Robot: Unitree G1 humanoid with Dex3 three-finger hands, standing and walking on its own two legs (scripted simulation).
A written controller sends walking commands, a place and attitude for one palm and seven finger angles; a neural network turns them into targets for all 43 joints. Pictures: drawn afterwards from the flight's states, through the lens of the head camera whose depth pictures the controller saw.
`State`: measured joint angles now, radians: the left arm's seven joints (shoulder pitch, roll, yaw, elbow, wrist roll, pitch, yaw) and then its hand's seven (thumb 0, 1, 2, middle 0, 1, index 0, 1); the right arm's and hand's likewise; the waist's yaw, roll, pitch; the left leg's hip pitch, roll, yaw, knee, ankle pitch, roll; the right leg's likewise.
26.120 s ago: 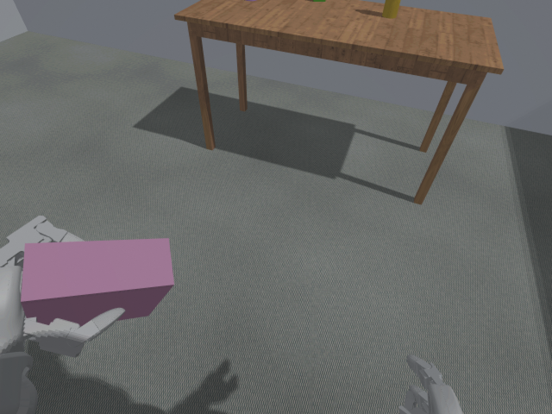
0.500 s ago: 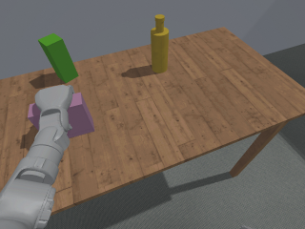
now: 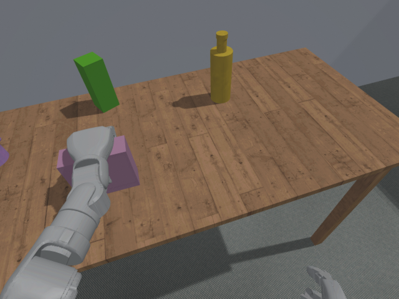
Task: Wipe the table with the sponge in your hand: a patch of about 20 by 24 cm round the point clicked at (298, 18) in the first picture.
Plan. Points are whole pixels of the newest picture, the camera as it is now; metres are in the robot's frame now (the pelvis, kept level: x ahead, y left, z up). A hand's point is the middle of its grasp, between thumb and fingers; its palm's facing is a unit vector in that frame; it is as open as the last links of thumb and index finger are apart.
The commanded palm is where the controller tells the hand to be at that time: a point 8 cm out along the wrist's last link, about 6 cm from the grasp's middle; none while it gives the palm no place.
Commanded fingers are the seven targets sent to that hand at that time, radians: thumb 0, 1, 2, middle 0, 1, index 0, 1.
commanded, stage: wipe back along the middle lane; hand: left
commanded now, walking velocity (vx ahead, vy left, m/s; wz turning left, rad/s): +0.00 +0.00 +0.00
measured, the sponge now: (105, 174) +0.37 +0.27 +0.02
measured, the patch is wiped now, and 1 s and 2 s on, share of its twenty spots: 0.55 0.55 0.60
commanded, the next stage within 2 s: slide across to the third lane in 0.88 s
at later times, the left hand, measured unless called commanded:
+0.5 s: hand (102, 174) +0.34 +0.24 +0.07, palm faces +0.02 -0.05 -1.00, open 9.7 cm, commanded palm +0.29 +0.22 +0.10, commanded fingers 0.00 0.10 1.30 -1.20 -1.60 -1.20 -1.60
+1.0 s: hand (106, 197) +0.29 +0.21 +0.07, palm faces +0.05 -0.07 -1.00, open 9.7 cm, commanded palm +0.25 +0.20 +0.10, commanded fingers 0.00 0.10 1.30 -1.20 -1.60 -1.20 -1.60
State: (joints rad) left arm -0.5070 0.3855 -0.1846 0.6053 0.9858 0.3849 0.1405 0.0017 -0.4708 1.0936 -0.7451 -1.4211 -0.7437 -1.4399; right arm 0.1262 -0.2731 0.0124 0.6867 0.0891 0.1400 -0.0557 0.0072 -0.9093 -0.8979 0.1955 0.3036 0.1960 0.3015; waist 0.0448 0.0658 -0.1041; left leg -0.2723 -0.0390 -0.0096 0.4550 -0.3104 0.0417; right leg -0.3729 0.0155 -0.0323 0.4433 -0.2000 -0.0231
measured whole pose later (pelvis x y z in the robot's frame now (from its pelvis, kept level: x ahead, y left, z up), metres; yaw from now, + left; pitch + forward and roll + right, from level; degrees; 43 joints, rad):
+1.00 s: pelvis -0.01 +0.00 +0.00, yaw -1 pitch +1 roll +0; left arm -0.10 0.32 -0.29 0.08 1.00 0.56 0.13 0.03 -0.47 1.09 -0.73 -1.43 -0.75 -1.44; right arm 0.03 -0.25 0.04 0.64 0.09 0.14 0.01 0.01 -0.91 -0.90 0.19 0.30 0.20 0.30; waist 0.09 0.09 -0.08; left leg -0.16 -0.04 0.02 0.46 -0.32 0.04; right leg -0.29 0.02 -0.01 0.49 -0.22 -0.03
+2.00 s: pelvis -0.03 -0.03 +0.00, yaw -1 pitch +2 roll +1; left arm -0.47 0.22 -0.35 0.52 0.96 0.57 0.13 -0.01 -0.50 1.09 -0.77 -1.40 -0.80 -1.37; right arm 0.03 -0.26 0.03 0.71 0.10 0.13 -0.05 0.01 -0.91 -0.90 0.19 0.30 0.19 0.30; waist 0.06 0.07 -0.08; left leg -0.20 -0.02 0.00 0.43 -0.27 0.01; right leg -0.33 0.04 -0.02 0.46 -0.17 -0.06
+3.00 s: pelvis -0.03 -0.02 +0.00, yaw -2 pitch +11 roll +1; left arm -0.85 0.35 -0.15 1.04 0.98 0.38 0.20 0.01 -0.50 1.09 -0.78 -1.39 -0.80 -1.37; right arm 0.17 -0.27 0.02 0.76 0.09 0.10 -0.07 0.01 -0.91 -0.90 0.20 0.30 0.20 0.30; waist -0.05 0.04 -0.11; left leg -0.40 -0.01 0.02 0.49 -0.27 0.01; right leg -0.51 0.04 -0.01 0.46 -0.15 -0.05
